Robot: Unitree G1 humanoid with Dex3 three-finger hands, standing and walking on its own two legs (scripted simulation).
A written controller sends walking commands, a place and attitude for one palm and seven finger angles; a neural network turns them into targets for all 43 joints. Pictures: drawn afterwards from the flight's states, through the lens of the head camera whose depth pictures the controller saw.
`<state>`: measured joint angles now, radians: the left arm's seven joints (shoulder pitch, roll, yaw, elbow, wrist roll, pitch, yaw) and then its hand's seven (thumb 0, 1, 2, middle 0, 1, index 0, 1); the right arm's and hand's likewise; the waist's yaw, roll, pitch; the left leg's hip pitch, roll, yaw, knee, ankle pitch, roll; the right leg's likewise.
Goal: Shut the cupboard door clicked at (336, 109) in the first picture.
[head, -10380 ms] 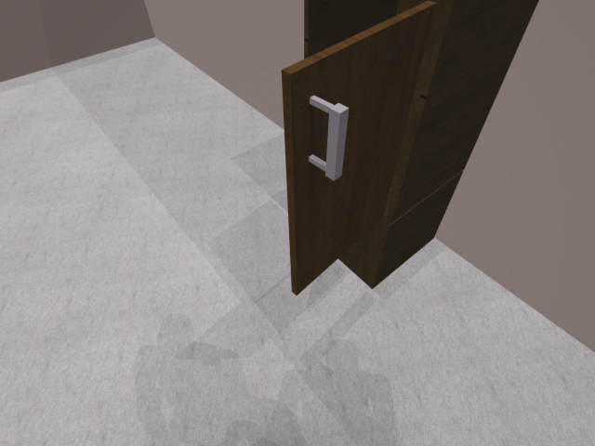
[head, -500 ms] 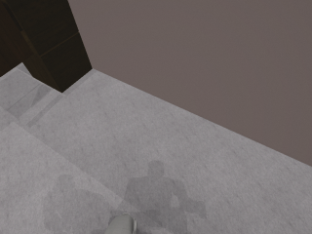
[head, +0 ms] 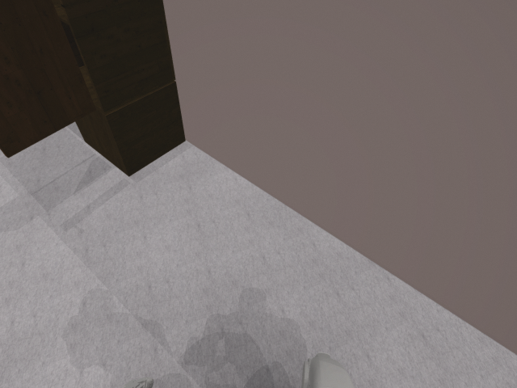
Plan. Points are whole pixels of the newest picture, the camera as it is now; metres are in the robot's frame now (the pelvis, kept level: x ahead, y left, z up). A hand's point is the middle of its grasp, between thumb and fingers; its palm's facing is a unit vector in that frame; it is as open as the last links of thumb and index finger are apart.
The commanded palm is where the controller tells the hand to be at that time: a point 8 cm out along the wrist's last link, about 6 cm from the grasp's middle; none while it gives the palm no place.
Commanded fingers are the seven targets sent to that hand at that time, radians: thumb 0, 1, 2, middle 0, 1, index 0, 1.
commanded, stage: walk to a spot facing it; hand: left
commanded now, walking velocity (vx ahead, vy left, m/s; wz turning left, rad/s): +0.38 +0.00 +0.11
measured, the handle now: out of the picture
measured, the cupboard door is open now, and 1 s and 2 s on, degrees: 95 95 95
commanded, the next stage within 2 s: turn to face it in 1.08 s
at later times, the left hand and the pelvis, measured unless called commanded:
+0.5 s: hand (189, 333) +0.24 +0.14 -0.17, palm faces +0.15 -0.96 -0.24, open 7.1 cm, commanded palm none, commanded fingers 0.00 0.90 0.90 -0.20 -0.30 -0.20 -0.30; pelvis +0.25 -0.05 +0.00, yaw +6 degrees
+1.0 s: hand (172, 233) +0.47 +0.22 -0.18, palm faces +0.21 -0.96 -0.16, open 7.3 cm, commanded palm none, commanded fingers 0.00 0.90 0.90 -0.20 -0.30 -0.20 -0.30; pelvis +0.48 +0.05 +0.00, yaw +9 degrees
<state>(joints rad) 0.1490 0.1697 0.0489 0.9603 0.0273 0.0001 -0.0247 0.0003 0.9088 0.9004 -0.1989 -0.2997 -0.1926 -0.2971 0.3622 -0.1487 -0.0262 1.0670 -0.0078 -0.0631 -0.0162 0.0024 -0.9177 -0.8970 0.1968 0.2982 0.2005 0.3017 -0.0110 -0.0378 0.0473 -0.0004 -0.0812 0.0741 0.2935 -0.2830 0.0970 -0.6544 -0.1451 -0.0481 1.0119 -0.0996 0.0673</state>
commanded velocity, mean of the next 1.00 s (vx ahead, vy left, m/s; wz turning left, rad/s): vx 0.37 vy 0.00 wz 0.11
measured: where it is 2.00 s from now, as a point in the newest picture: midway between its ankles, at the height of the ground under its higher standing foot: (246, 265)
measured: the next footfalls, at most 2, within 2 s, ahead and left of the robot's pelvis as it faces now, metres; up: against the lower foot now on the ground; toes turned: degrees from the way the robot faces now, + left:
right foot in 0.22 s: +0.24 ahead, -0.13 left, +0.00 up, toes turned -5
left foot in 0.74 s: +0.49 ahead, +0.10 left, +0.00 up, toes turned +16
